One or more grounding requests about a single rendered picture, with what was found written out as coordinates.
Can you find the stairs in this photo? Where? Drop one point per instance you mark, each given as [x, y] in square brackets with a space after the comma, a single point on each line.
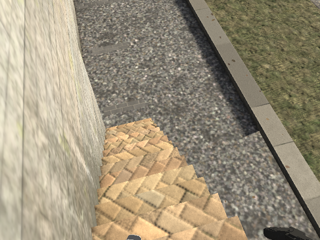
[148, 189]

